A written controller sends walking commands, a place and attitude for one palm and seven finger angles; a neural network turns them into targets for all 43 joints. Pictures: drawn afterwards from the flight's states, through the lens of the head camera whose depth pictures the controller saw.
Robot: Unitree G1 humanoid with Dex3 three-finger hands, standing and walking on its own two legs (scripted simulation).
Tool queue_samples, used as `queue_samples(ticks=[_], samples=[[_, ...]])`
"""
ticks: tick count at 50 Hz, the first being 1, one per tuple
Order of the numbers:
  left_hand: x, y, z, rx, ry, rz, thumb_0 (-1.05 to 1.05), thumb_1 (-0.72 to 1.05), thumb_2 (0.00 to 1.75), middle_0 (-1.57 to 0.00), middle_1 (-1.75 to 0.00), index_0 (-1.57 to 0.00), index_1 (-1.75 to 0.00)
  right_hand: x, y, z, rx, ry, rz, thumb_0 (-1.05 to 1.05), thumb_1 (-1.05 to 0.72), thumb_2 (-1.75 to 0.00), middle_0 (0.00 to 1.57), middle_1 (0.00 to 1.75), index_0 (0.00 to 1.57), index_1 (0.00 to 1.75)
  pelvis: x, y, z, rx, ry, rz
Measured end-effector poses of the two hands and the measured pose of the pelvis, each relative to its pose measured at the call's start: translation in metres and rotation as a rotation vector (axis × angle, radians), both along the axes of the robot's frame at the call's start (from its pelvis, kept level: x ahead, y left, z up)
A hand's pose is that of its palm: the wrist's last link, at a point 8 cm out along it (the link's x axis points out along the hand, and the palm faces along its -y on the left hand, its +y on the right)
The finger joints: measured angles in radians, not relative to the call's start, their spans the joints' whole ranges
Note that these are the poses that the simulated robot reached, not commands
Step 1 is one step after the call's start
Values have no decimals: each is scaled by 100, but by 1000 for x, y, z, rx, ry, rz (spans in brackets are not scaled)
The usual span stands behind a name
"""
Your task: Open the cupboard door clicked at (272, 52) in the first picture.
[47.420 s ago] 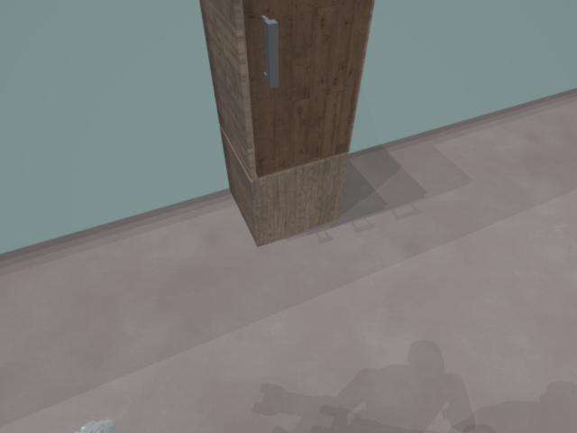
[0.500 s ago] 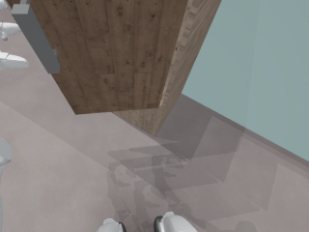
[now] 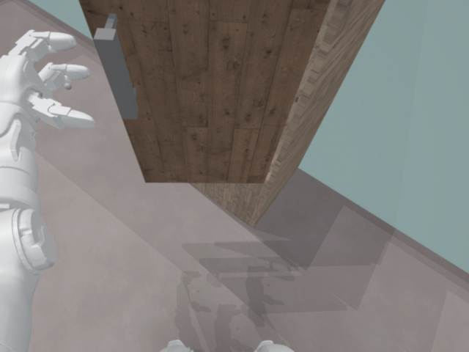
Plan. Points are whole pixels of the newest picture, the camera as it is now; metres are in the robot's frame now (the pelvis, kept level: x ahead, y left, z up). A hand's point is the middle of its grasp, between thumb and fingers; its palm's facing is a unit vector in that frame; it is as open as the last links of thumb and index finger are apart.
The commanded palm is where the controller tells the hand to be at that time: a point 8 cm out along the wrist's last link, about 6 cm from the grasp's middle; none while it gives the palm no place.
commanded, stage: move the hooked fingers beside the handle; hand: left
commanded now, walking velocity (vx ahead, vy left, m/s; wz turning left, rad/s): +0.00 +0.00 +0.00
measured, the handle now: (122, 70) +0.56 +0.16 +0.12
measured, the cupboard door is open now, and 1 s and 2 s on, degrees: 38 38 38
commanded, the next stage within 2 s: slide the fingers in behind the handle in 1.10 s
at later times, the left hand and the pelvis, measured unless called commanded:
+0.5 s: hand (76, 80) +0.52 +0.22 +0.13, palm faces -0.04 -1.00 +0.01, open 14.0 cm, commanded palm +0.50 +0.27 +0.12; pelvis -0.02 -0.01 -0.01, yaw -1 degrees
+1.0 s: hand (64, 86) +0.51 +0.24 +0.13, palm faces -0.03 -1.00 +0.01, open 14.0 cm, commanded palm +0.50 +0.27 +0.12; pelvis +0.00 +0.00 +0.00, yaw +0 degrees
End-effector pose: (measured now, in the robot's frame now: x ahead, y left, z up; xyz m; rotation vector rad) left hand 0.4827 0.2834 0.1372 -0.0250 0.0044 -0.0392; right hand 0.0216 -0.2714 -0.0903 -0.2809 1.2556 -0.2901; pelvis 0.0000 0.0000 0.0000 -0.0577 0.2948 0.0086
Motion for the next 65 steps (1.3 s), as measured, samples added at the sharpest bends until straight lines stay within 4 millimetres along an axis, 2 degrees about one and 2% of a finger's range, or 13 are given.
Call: queue_samples(ticks=[6,19,23,27,34,44,49,53,59,65], samples=[[-2,-4,1,12,21,11,-1,-50,30,-30,-120,-30,-120,-14,2,-3,10,-2,-8,0,-90,-90,20,30,21,30,-9,-2,-2,2,-4,0],[7,-3,4,28,24,4,-1,-50,30,-30,-120,-30,-120,-97,2,0,-5,174,-89,0,-90,-90,20,30,21,30,-22,-6,-6,-2,22,-6],[14,-7,0,16,33,-1,-1,-50,30,-30,-120,-30,-120,-114,1,4,-16,215,-111,0,-90,-90,20,30,21,30,-22,-6,-6,-4,34,-11],[20,-8,-3,19,29,4,-1,-50,30,-30,-120,-30,-120,-121,2,8,-25,231,-129,0,-90,-90,20,30,21,30,-21,-5,-7,-4,46,-20],[22,-6,-6,12,26,7,-1,-50,30,-30,-120,-30,-120,-112,6,8,-8,221,-141,0,-90,-90,20,30,21,30,-14,-4,-5,-3,46,-31],[10,10,-3,18,17,13,-1,-50,30,-30,-120,-30,-120,-63,8,1,12,138,-87,0,-90,-90,21,30,21,30,-3,-1,-2,-5,29,-19],[8,10,-7,15,38,6,-1,-50,30,-30,-120,-30,-120,-38,6,-1,3,95,-45,0,-90,-90,21,30,21,30,-1,1,-3,-7,26,-4],[10,5,-7,14,14,0,-1,-50,30,-30,-120,-30,-120,-27,4,-2,-4,72,-25,0,-90,-90,21,30,21,30,-2,2,-4,-7,29,0],[18,-2,-12,5,35,5,-1,-50,30,-30,-120,-30,-120,-27,3,-3,-8,67,-28,0,-90,-90,20,30,21,30,-3,1,-6,-7,36,-1],[21,-4,-8,15,11,9,-1,-50,30,-30,-120,-30,-120,-47,6,-4,5,108,-61,0,-90,-90,20,30,21,30,-3,0,-6,-6,39,-12]])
